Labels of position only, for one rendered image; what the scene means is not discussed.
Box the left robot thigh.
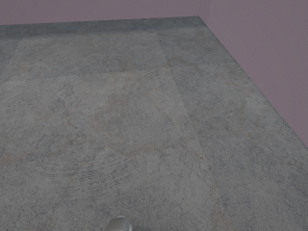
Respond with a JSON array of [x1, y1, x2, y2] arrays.
[[103, 218, 133, 231]]

